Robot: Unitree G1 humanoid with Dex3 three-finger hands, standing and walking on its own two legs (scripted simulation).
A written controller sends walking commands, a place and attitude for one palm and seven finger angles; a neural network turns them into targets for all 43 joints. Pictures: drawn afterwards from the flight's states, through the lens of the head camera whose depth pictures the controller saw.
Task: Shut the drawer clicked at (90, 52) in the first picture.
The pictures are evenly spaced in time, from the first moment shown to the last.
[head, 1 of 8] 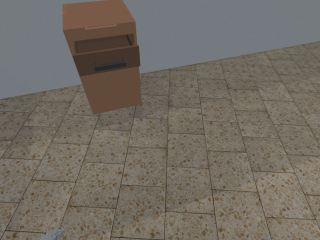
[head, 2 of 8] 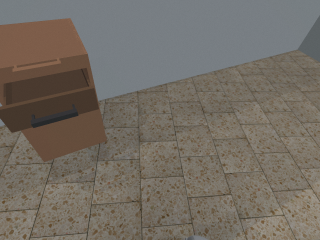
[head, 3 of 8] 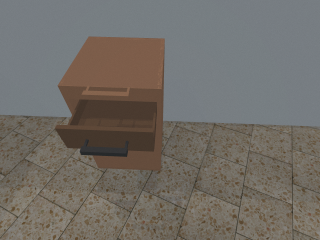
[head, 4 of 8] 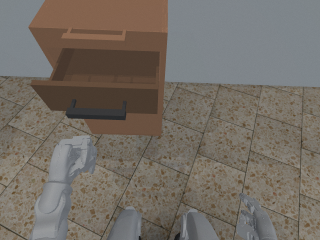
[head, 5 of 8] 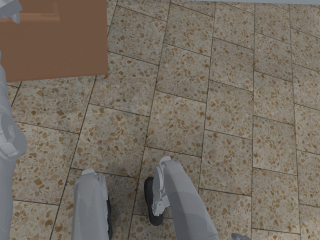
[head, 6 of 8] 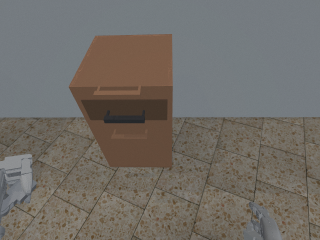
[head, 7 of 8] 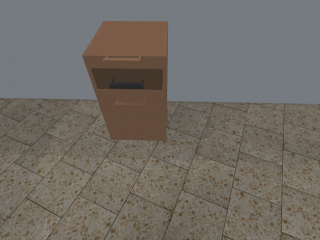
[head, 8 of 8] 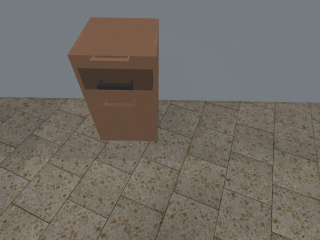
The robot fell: no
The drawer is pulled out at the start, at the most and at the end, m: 0.17 0.17 0.00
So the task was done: yes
